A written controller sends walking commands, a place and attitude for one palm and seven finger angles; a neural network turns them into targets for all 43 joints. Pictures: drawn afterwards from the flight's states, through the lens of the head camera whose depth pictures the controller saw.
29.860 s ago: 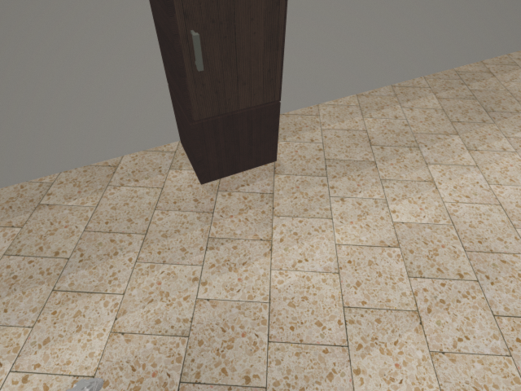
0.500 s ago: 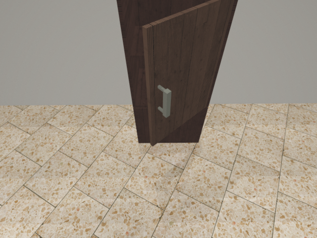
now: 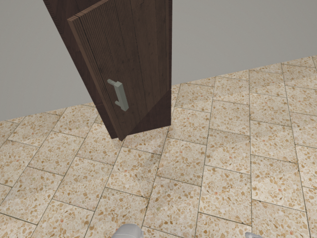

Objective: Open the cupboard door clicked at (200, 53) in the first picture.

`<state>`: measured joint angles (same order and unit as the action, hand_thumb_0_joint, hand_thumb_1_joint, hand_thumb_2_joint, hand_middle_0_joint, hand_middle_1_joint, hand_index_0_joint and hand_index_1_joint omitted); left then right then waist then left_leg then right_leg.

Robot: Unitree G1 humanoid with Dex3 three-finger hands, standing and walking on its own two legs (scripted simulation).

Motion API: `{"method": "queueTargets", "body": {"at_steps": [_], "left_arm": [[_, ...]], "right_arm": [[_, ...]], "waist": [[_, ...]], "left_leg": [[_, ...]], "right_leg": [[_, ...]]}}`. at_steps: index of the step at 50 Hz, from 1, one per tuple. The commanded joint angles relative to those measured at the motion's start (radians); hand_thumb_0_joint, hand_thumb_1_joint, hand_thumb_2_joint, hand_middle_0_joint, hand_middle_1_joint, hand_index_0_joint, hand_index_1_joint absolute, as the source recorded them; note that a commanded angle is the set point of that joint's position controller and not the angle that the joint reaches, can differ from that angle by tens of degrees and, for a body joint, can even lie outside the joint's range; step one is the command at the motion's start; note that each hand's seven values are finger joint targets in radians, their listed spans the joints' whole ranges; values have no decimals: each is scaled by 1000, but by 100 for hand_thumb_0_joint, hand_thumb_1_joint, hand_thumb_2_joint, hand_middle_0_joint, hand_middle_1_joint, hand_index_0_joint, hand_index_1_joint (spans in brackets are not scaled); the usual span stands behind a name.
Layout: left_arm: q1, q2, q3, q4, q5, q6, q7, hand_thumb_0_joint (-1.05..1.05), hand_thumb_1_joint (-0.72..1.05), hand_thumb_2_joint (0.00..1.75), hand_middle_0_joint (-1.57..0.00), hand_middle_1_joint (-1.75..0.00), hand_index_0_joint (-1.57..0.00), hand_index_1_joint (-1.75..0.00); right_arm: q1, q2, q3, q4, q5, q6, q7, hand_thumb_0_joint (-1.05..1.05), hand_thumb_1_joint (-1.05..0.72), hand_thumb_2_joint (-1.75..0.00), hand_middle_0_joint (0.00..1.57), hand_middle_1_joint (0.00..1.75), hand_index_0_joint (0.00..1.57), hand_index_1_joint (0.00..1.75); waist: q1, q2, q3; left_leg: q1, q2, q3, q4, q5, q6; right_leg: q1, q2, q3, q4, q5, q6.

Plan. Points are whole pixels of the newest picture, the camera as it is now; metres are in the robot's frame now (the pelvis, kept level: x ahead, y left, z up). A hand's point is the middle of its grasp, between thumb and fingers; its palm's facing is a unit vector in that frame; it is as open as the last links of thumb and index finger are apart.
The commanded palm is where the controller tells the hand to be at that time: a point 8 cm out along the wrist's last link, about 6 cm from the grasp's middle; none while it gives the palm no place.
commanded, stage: walk to a spot facing it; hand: left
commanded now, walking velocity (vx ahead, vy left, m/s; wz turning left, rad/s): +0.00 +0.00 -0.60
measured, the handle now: (117, 95) +0.57 +0.20 -0.04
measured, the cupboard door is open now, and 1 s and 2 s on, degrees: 41 41 41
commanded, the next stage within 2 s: none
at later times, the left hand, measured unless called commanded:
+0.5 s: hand (90, 221) +0.17 +0.23 -0.17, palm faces -0.25 -0.93 -0.25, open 7.4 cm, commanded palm none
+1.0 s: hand (124, 193) +0.26 +0.15 -0.17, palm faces -0.56 -0.81 -0.19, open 7.4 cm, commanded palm none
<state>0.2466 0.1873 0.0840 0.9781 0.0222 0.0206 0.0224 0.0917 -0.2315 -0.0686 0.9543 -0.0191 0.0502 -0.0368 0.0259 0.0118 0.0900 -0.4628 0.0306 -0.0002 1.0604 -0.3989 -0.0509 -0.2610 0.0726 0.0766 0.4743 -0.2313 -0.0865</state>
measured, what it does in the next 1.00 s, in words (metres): steps on the spot, turning right: left foot, then right foot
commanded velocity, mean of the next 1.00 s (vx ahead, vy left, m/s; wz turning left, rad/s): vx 0.00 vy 0.00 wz -0.60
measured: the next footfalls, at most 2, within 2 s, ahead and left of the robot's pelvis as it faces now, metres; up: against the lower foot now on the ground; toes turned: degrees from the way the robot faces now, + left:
left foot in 0.28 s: +0.06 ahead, +0.17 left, +0.00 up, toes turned -11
right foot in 0.58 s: +0.02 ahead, -0.10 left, +0.00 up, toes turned -23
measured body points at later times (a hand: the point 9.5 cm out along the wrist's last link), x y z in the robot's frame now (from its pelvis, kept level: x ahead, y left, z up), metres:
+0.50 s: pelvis +0.02 +0.04 +0.00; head +0.09 +0.03 +0.44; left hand +0.18 +0.28 -0.15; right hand +0.01 -0.22 -0.15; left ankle +0.02 +0.18 -0.74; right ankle -0.01 -0.08 -0.70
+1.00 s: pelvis +0.05 +0.04 -0.01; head +0.11 +0.03 +0.44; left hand +0.29 +0.19 -0.16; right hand -0.05 -0.20 -0.14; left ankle +0.13 +0.13 -0.74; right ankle -0.05 -0.05 -0.67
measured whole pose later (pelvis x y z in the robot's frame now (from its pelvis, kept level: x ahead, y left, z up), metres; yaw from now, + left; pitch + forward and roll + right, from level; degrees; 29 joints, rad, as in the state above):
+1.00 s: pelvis +0.05 +0.04 -0.01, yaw -36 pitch +2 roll -2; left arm 0.13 0.25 0.09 0.88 0.03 0.07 -0.03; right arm 0.26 -0.20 -0.01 0.89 -0.04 0.00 -0.03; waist -0.01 -0.03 0.08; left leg -0.31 0.08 0.09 0.55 -0.27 0.00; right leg -0.49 0.02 0.01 1.06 -0.47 0.04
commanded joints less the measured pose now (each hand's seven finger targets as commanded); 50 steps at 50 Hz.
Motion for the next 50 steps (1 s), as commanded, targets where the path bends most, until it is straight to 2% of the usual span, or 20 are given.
{"method": "queueTargets", "body": {"at_steps": [1,7,11,12,13,14,15,17,19,24,27,29,30,32,35,41,43,44,47,50], "left_arm": [[67,196,43,-70,3,-7,-1,0,90,90,-20,-30,-20,-30],[60,216,52,-98,11,-3,-3,0,90,90,-20,-30,-20,-30],[-20,215,50,-122,-1,4,-5,0,90,90,-20,-30,-20,-30],[-25,181,40,-132,-6,5,-6,0,90,90,-20,-30,-20,-30],[4,129,29,-153,-15,5,-18,0,90,90,-20,-30,-20,-30],[-39,145,26,-179,-5,-3,-28,0,90,90,-20,-30,-20,-30],[-62,157,30,-188,7,-2,-37,0,90,90,-20,-30,-20,-30],[-45,148,33,-154,6,5,-41,0,90,90,-20,-30,-20,-30],[-77,121,18,-162,-3,10,-52,0,90,90,-20,-30,-20,-30],[-131,107,2,-180,-6,9,-63,0,90,90,-20,-30,-20,-30],[-14,156,13,-148,-4,-1,-57,0,90,90,-20,-30,-20,-30],[129,344,50,-103,-2,-13,-26,0,90,90,-20,-30,-20,-30],[119,343,45,-109,-6,-6,-18,0,90,90,-20,-30,-20,-30],[-12,275,39,-143,0,7,-1,0,90,90,-20,-30,-20,-30],[-78,254,28,-169,5,3,-2,0,90,90,-20,-30,-20,-30],[-157,239,26,-186,-1,17,-19,0,90,90,-20,-30,-20,-30],[-112,131,5,-217,-17,27,-32,0,90,90,-20,-30,-20,-30],[-144,165,13,-238,-10,18,-43,0,90,90,-20,-30,-20,-30],[-109,145,24,-188,5,17,-60,0,90,90,-20,-30,-20,-30],[-135,101,7,-185,-2,22,-65,0,90,90,-20,-30,-20,-30]], "right_arm": [[-16,-65,-11,-88,5,-13,-3,0,-90,-90,20,30,20,30],[-46,-63,-5,-136,15,-33,-4,0,-90,-90,20,30,20,30],[83,-75,-3,-110,22,-49,-12,0,-90,-90,20,30,20,30],[120,-113,-9,-97,18,-59,-15,0,-90,-90,20,30,20,30],[136,-213,-25,-109,-1,-67,-19,0,-90,-90,20,30,20,30],[164,-239,-26,-120,-9,-59,-23,0,-90,-90,20,30,20,30],[164,-227,-19,-128,-19,-58,-23,0,-90,-90,20,30,20,30],[118,-162,4,-133,-19,-61,-21,0,-90,-90,20,30,20,30],[126,-155,1,-135,-21,-60,-20,0,-90,-90,20,30,20,30],[198,-189,-14,-108,-18,-52,-10,0,-90,-90,20,30,20,30],[171,-198,-21,-116,-5,-47,1,0,-90,-90,20,30,20,30],[107,-105,1,-179,14,-42,5,0,-90,-90,20,30,20,30],[92,-113,2,-176,14,-37,1,0,-90,-90,20,30,20,30],[89,-122,-6,-147,10,-28,0,0,-90,-90,20,30,20,30],[109,-81,2,-118,10,-21,11,0,-90,-90,20,30,20,30],[256,-88,-1,-86,10,-42,6,0,-90,-90,20,30,20,30],[307,-256,-27,-97,-17,-62,-4,0,-90,-90,20,30,20,30],[291,-276,-28,-121,-18,-63,-14,0,-90,-90,20,30,20,30],[161,-192,-4,-145,-20,-74,-9,0,-90,-90,20,30,20,30],[211,-166,-4,-119,-19,-71,-9,0,-90,-90,20,30,20,30]], "waist": [[14,-133,-95],[24,-141,-138],[-44,-150,-179],[-56,-41,-195],[-51,232,-203],[-62,252,-155],[-63,117,-113],[-17,245,-109],[-22,172,-126],[-58,209,-131],[13,116,-165],[85,-324,-226],[86,-220,-184],[32,-296,-171],[-16,-144,-118],[-90,-130,-92],[-92,351,-107],[-86,217,-105],[-18,200,-89],[-44,161,-129]], "left_leg": [[-85,5,-28,-31,8,-12],[1,-21,-35,-230,-41,0],[260,-33,-34,-572,134,15],[419,57,-109,-701,182,39],[545,315,-368,-763,279,140],[457,473,-459,-778,418,254],[349,461,-429,-769,462,285],[332,330,-229,-688,721,220],[396,264,-78,-639,830,186],[370,269,7,-606,769,153],[248,227,68,-429,611,76],[-130,22,129,8,-273,-20],[-150,52,17,81,-259,-8],[-149,73,-11,103,-143,-15],[-13,43,26,-35,-63,-24],[303,-9,54,-515,139,-8],[376,392,-427,-828,24,153],[228,482,-484,-865,6,239],[225,337,-208,-789,250,184],[326,275,-13,-710,545,155]], "right_leg": [[160,-251,318,-140,333,-94],[156,-249,404,-94,394,-120],[26,-180,372,-6,382,-36],[-111,-106,309,64,233,15],[-312,21,148,230,-136,73],[-352,0,5,461,-399,114],[-344,-37,0,611,-369,125],[-348,-69,-11,710,-299,138],[-324,-80,-69,618,-275,138],[-133,-60,-160,300,-212,109],[147,-63,-150,1,73,74],[391,-482,356,-79,736,-138],[313,-465,337,-64,597,-186],[237,-352,282,-73,397,-146],[55,-297,224,-88,343,-115],[-172,-201,233,-35,42,-23],[-364,19,4,354,-337,92],[-301,-44,-14,545,-370,102],[-312,-99,-47,703,-250,124],[-254,-97,-115,532,-223,135]]}}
